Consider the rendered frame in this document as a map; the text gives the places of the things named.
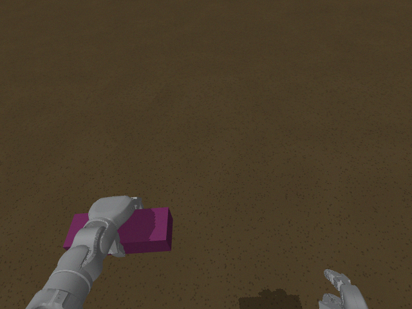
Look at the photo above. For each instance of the carton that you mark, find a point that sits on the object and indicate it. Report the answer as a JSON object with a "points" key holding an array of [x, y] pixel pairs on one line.
{"points": [[147, 230]]}

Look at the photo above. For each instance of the left robot hand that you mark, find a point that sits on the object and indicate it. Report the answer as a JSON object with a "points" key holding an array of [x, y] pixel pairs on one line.
{"points": [[117, 209]]}

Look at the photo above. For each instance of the right robot hand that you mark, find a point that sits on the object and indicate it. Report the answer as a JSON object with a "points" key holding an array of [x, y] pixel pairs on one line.
{"points": [[351, 297]]}

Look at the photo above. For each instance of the left robot arm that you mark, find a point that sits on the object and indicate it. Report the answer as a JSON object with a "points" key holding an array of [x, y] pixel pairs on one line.
{"points": [[72, 279]]}

